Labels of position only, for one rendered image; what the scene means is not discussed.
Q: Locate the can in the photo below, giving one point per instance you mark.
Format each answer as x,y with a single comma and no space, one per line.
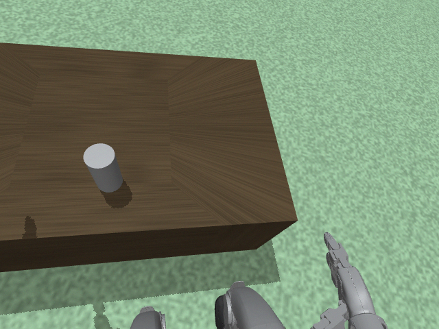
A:
101,161

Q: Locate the right robot hand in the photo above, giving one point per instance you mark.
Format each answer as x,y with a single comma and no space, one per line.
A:
354,297

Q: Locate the right robot arm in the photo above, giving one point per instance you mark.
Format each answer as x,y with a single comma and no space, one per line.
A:
366,321

